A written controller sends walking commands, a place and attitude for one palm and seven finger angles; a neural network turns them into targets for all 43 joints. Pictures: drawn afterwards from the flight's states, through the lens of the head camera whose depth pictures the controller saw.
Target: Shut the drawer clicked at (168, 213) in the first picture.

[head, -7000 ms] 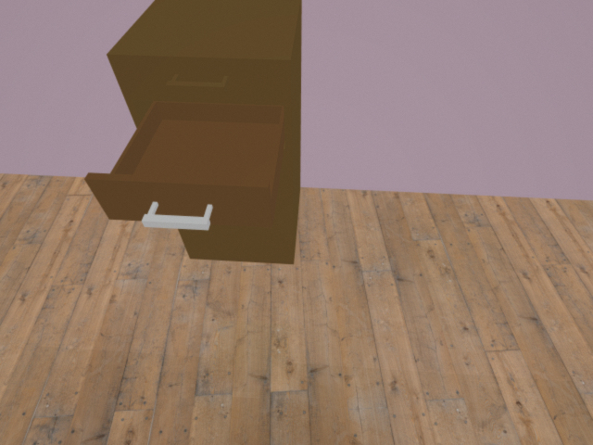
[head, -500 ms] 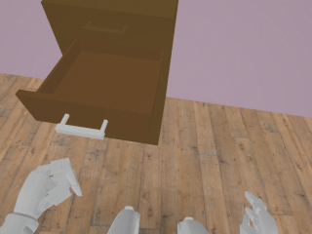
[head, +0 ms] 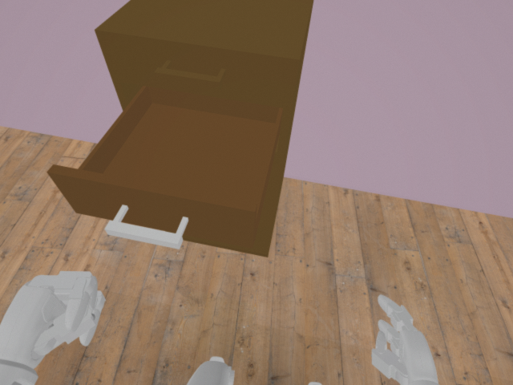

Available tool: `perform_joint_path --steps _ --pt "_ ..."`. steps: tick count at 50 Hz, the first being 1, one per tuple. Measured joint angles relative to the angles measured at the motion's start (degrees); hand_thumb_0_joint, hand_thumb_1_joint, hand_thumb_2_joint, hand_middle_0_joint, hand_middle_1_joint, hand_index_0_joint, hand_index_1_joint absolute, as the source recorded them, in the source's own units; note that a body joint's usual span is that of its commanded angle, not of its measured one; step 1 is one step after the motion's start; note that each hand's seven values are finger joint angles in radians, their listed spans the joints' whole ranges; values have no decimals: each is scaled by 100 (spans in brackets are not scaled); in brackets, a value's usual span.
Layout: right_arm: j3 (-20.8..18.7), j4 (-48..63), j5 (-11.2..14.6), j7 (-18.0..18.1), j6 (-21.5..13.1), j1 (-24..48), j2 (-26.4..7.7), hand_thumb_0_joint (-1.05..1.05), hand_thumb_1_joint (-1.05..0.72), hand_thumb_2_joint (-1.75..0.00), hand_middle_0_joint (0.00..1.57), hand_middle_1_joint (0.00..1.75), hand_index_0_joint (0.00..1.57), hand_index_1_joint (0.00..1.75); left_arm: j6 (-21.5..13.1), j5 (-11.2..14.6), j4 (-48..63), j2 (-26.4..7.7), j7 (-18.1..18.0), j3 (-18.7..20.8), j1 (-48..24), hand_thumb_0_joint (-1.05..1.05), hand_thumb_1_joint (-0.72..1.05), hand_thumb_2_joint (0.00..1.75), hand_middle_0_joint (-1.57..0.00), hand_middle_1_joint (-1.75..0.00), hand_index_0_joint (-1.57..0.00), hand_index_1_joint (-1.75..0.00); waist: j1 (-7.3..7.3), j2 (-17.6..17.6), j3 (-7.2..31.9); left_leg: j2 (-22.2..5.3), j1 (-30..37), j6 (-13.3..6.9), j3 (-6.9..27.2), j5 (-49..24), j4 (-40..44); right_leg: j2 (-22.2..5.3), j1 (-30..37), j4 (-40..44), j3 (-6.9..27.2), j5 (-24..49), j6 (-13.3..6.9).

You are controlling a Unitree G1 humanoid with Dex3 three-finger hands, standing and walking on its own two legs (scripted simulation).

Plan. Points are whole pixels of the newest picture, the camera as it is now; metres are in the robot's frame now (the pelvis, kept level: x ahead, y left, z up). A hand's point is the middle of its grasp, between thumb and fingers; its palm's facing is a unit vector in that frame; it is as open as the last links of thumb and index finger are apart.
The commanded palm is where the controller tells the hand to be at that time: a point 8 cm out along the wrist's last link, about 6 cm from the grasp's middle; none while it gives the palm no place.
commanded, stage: raise the hand and make a fist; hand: left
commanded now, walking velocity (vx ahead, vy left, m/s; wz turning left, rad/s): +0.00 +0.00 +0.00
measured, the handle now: (148, 225) +0.39 +0.23 -0.03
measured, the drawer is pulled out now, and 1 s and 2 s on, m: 0.30 0.30 0.30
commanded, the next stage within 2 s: bring the fist close to the handle in 0.34 s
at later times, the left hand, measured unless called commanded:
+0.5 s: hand (94, 316) +0.19 +0.23 +0.06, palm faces -0.08 -0.99 -0.10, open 3.3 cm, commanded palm +0.18 +0.28 +0.06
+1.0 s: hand (119, 297) +0.24 +0.23 +0.01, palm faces -0.12 -0.99 -0.05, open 3.3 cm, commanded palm +0.22 +0.28 +0.01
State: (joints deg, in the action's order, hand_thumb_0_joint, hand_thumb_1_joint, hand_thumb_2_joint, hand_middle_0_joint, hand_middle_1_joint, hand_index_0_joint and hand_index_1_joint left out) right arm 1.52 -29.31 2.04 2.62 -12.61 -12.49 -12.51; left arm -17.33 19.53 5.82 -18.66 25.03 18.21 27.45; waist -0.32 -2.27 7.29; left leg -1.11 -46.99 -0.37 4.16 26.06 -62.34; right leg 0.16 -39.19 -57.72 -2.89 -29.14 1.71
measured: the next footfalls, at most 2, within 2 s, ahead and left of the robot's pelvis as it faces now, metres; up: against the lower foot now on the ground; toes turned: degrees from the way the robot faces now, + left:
none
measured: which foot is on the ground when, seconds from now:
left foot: down 0.00-1.00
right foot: down 0.00-1.00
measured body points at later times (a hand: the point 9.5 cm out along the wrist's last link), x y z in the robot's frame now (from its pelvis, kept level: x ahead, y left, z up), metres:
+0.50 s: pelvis +0.00 -0.02 +0.00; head +0.04 -0.02 +0.45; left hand +0.19 +0.28 +0.07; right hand +0.17 -0.27 -0.06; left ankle +0.05 +0.11 -0.67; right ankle +0.00 -0.15 -0.67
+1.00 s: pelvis -0.01 -0.01 -0.03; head +0.06 +0.01 +0.41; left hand +0.24 +0.28 +0.01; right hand +0.16 -0.25 -0.10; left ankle +0.05 +0.11 -0.67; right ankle +0.00 -0.15 -0.67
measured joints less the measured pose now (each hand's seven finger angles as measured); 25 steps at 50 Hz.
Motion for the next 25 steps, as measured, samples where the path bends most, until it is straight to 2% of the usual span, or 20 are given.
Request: perform_joint_path --steps 7,15,21,25 --pt "-4 -86 24 68 -38 -66 -124 1 -90 -90 20 30 21 30 214 23 -426 -55 276 -33 -298 2 90 90 -140 -160 -140 -159 84 -38 -40 -23 -62 46 14 -31 -2 23 -100 -75 -9 -6 -51" --pt "-116 -146 54 106 -37 -174 -112 1 -90 -90 20 30 20 30 78 153 -404 -127 189 192 -283 2 90 90 -140 -160 -140 -160 181 6 -3 -101 19 129 -3 -45 70 95 -81 -71 18 0 -127" --pt "-140 -158 83 142 -30 -187 -168 1 -90 -90 20 30 20 30 128 245 -826 -237 369 402 -287 1 90 90 -139 -160 -140 -160 174 -47 31 -130 14 161 12 -60 94 125 -98 -66 6 5 -156" --pt "-126 -174 64 169 -135 -178 -232 1 -90 -90 20 30 20 30 -21 333 -969 -267 567 426 -340 2 90 90 -140 -160 -140 -160 130 -62 -3 -137 -36 167 35 -57 54 136 -137 -94 -14 4 -165"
